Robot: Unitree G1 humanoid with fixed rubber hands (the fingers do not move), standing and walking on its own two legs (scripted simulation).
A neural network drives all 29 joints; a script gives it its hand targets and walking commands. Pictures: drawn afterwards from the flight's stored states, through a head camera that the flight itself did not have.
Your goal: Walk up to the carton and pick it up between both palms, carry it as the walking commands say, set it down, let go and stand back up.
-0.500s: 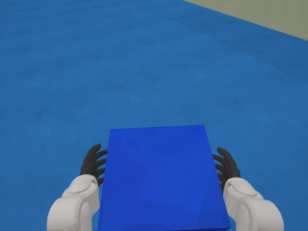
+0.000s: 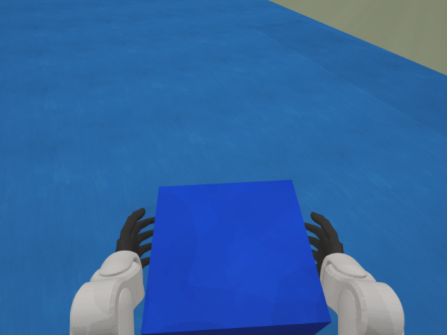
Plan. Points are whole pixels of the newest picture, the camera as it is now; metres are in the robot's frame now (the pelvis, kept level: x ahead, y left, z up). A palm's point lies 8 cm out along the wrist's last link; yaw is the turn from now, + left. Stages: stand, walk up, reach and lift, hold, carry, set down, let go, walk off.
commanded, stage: carry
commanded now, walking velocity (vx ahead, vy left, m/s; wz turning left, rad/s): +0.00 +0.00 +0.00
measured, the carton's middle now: (229, 275) +0.24 +0.00 +0.03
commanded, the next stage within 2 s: none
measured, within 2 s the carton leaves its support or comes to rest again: neither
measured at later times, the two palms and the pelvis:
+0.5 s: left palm (174, 258) +0.26 +0.10 +0.06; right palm (353, 265) +0.25 -0.21 +0.05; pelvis +0.00 -0.06 +0.00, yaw +1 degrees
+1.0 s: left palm (193, 260) +0.26 +0.06 +0.04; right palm (366, 266) +0.26 -0.24 +0.04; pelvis -0.01 -0.09 +0.00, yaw +1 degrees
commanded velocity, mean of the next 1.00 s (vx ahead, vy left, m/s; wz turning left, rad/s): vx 0.00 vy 0.00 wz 0.00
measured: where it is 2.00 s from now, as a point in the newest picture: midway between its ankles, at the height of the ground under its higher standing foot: outside the picture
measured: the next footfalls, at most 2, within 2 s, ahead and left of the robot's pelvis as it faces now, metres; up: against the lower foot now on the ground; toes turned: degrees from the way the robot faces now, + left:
none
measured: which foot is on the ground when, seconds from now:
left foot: down 0.00-1.00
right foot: down 0.00-1.00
